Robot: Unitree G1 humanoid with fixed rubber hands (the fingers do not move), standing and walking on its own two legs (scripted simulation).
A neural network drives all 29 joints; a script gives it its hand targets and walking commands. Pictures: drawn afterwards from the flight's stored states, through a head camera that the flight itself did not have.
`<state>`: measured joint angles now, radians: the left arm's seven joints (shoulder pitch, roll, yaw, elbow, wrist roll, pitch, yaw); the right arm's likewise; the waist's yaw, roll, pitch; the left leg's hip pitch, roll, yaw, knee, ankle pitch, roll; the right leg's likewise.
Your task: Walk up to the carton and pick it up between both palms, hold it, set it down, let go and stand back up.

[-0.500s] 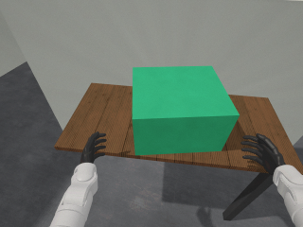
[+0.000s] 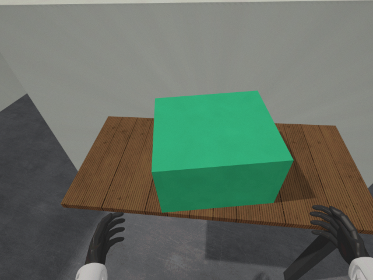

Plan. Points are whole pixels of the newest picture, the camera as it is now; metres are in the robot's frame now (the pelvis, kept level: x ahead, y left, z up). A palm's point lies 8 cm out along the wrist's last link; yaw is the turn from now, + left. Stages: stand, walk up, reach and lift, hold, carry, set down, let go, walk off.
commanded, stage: set down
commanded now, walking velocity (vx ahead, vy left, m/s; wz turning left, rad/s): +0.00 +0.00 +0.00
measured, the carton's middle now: (212, 148) +0.47 -0.03 -0.01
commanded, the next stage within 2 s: let go in 1.84 s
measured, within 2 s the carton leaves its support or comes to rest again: neither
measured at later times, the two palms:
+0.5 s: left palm (94, 274) +0.15 +0.22 -0.03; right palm (334, 263) +0.17 -0.25 -0.02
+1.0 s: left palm (96, 275) +0.16 +0.23 -0.06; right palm (320, 273) +0.16 -0.24 -0.06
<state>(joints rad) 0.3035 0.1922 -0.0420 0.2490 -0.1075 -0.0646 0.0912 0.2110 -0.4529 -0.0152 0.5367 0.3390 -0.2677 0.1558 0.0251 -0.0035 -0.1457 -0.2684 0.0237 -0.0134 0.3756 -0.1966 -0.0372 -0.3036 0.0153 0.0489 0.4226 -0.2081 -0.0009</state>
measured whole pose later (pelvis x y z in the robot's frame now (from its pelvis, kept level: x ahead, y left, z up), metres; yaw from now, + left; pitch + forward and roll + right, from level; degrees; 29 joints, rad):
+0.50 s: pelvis -0.01 +0.01 +0.00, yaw +0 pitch +2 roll +0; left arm 0.31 0.19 -0.04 0.29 -0.11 0.06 0.08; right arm 0.22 -0.33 -0.02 0.53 0.31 -0.15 0.12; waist 0.03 -0.02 -0.13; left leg -0.25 0.02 -0.01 0.39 -0.19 -0.03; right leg -0.27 0.02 0.05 0.41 -0.19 0.00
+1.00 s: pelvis +0.00 +0.01 +0.00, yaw +0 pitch +4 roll +0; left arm 0.27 0.19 -0.01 0.41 -0.10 0.07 0.03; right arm 0.22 -0.26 -0.02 0.64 0.20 -0.19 0.05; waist 0.03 -0.02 -0.07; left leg -0.25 0.02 -0.01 0.39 -0.21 -0.03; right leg -0.27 0.02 0.05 0.41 -0.21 0.00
